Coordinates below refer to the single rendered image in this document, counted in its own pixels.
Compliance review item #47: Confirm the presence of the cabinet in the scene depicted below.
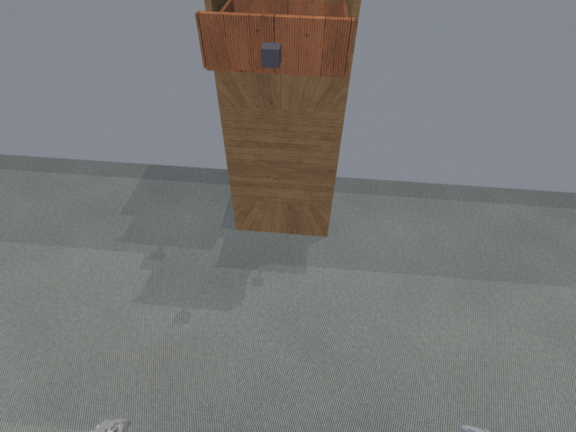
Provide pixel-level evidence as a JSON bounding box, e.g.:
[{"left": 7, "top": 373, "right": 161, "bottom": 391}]
[{"left": 204, "top": 0, "right": 361, "bottom": 237}]

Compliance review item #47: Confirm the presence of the drawer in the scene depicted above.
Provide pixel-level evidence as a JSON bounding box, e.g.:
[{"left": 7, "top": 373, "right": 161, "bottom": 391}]
[{"left": 195, "top": 0, "right": 355, "bottom": 77}]

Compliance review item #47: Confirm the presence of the handle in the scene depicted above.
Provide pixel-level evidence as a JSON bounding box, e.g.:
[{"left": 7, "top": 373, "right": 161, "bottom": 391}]
[{"left": 261, "top": 42, "right": 281, "bottom": 68}]

